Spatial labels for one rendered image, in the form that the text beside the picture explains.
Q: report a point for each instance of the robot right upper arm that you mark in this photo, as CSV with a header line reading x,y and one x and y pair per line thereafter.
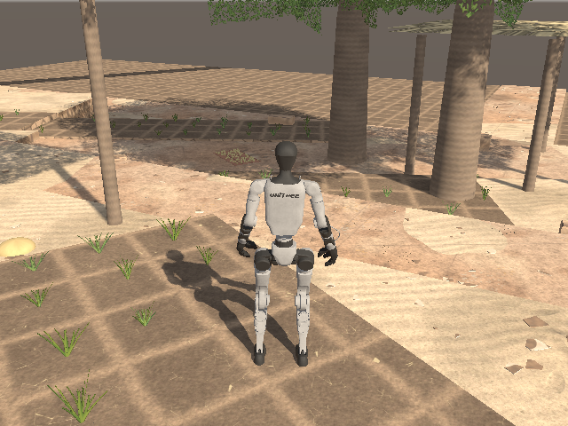
x,y
312,188

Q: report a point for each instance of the robot right shin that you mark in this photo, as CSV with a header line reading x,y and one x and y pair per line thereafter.
x,y
303,323

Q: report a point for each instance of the left robot hand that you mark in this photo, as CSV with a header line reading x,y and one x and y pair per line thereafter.
x,y
249,245

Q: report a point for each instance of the left robot forearm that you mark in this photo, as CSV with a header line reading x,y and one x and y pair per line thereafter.
x,y
244,232

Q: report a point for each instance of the robot left upper arm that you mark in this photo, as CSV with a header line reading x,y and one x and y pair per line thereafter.
x,y
256,188

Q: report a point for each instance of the right robot hand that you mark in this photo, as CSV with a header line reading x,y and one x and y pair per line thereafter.
x,y
332,253

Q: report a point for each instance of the robot left thigh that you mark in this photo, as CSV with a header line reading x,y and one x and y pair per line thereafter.
x,y
262,265

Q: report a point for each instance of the right robot forearm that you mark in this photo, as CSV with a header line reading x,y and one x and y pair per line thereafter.
x,y
327,236

